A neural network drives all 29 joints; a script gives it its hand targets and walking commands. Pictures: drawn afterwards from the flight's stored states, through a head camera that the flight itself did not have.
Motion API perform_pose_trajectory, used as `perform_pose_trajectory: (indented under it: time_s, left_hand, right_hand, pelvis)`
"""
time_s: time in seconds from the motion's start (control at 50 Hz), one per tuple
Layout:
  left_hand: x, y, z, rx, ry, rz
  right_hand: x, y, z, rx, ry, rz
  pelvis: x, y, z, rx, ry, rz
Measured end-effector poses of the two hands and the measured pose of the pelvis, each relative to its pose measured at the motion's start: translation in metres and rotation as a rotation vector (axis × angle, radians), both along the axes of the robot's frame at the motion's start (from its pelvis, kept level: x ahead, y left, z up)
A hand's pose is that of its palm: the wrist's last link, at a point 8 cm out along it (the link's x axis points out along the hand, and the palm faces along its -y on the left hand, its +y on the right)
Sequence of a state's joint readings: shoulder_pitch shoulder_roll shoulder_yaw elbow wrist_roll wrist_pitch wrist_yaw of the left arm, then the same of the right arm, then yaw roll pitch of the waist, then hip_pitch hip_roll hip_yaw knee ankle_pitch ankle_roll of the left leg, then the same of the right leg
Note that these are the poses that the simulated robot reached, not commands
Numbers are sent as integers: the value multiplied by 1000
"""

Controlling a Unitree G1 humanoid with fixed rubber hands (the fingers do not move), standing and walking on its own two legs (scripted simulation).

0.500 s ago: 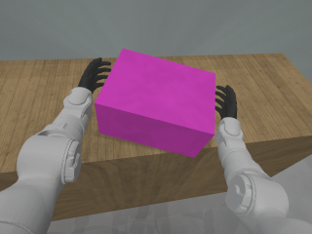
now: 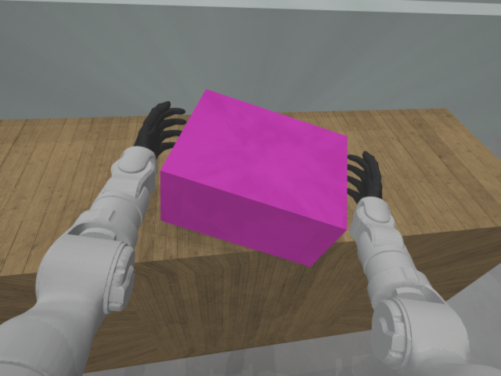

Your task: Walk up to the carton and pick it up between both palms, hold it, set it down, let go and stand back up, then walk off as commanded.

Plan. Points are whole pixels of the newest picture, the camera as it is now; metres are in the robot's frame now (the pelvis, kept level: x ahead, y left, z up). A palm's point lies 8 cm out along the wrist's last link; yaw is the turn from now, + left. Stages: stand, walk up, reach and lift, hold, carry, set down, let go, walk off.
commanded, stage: reach and lift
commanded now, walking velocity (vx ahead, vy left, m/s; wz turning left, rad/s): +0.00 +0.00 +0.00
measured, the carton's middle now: (257, 176) +0.45 -0.05 +0.06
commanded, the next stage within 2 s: hold in 1.76 s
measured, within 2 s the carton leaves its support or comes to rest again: neither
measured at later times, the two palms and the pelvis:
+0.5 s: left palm (120, 146) +0.41 +0.16 +0.18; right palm (366, 181) +0.36 -0.21 +0.14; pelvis +0.00 +0.00 +0.01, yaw +0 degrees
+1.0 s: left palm (108, 149) +0.39 +0.17 +0.19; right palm (366, 178) +0.36 -0.21 +0.15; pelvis +0.00 +0.00 +0.01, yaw +0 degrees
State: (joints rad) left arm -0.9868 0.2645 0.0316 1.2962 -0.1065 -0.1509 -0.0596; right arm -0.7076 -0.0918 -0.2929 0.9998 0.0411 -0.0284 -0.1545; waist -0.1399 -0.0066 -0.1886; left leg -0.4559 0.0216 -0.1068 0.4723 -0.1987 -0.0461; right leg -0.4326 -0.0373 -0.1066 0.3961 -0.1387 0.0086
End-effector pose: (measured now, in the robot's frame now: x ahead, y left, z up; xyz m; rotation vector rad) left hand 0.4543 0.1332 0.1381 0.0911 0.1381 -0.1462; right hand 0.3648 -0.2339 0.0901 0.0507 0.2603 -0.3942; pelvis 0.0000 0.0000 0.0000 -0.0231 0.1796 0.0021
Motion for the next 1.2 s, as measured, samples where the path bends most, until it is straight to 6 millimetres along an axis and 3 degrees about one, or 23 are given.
perform_pose_trajectory:
  time_s: [0.3, 0.62, 1.2]
  left_hand:
    - [-28, 17, 41, -76, -16, 72]
    - [-46, 31, 35, -78, -3, 113]
    - [-72, 40, 55, -81, -18, 182]
  right_hand:
    - [-3, 11, 42, 18, -35, 52]
    - [-5, 22, 46, 7, -23, 96]
    - [-8, 30, 63, -29, -30, 163]
  pelvis:
    - [-1, -3, 4, 6, -117, 3]
    - [1, -2, 7, 7, -160, 5]
    - [-1, 1, 8, 4, -193, 6]
